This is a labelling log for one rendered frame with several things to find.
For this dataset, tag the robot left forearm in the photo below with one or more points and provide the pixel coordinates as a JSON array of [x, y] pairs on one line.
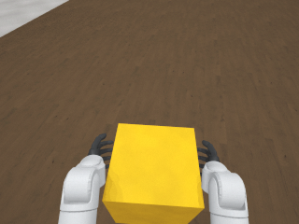
[[81, 189]]

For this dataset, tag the carton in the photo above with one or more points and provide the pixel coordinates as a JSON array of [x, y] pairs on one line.
[[153, 176]]

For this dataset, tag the robot right hand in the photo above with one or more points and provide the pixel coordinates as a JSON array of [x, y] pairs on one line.
[[211, 154]]

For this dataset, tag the robot left hand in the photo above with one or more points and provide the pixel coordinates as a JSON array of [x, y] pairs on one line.
[[97, 144]]

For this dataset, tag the robot right forearm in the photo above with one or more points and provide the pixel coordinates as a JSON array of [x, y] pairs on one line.
[[227, 197]]

